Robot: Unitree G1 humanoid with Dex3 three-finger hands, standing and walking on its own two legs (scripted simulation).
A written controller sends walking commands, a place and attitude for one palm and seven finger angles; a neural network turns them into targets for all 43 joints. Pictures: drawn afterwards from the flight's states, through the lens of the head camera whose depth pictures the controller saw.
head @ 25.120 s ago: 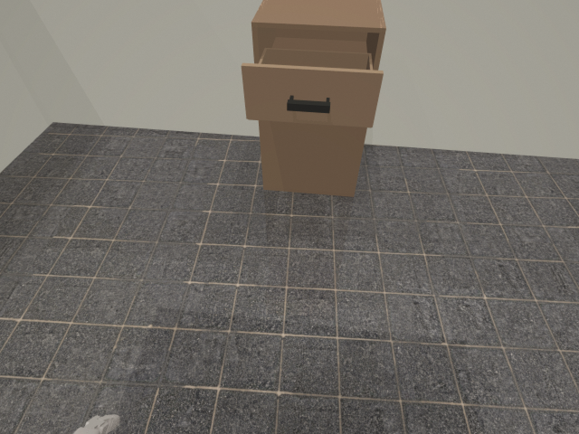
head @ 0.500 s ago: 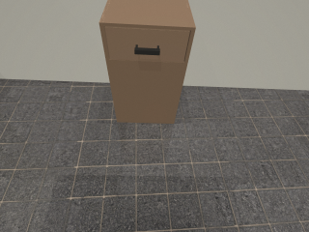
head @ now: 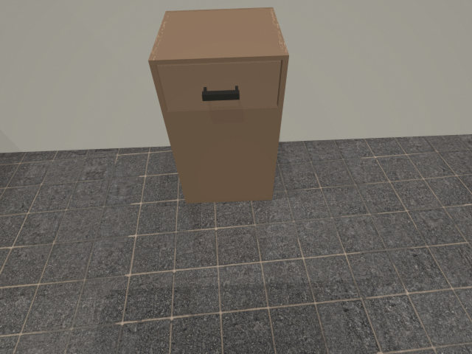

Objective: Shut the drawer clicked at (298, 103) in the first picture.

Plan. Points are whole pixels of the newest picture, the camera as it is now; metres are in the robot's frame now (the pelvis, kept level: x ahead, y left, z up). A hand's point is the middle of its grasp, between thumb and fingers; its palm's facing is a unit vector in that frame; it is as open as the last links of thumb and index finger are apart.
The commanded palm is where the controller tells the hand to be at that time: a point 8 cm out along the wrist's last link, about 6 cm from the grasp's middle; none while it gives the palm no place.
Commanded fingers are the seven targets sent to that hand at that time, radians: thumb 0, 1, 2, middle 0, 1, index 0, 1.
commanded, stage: let the arm hang, fingers relaxed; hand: left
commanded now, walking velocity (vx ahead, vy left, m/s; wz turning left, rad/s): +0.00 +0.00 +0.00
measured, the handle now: (220, 92) +0.94 +0.10 -0.08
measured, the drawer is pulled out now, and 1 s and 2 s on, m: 0.00 0.00 0.00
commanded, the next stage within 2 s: look to check the result in 0.20 s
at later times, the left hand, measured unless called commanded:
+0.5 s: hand out of the picture +0.04 +0.17 -0.17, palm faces +0.01 -0.97 -0.24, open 7.3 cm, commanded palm none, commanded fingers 0.00 0.90 0.90 -0.20 -0.30 -0.20 -0.30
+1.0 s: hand out of the picture +0.10 +0.19 -0.15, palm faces +0.00 -0.95 -0.31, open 7.3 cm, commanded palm none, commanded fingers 0.00 0.90 0.90 -0.20 -0.30 -0.20 -0.30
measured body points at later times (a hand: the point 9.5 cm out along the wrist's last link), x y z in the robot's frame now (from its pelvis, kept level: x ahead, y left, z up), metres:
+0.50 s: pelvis +0.02 -0.02 +0.00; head +0.04 -0.04 +0.45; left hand +0.04 +0.22 -0.15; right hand +0.02 -0.26 -0.16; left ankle +0.03 +0.10 -0.74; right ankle +0.01 -0.11 -0.74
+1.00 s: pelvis +0.03 -0.03 +0.00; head +0.04 -0.05 +0.45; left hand +0.10 +0.24 -0.13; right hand +0.07 -0.31 -0.15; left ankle +0.03 +0.10 -0.74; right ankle +0.01 -0.11 -0.74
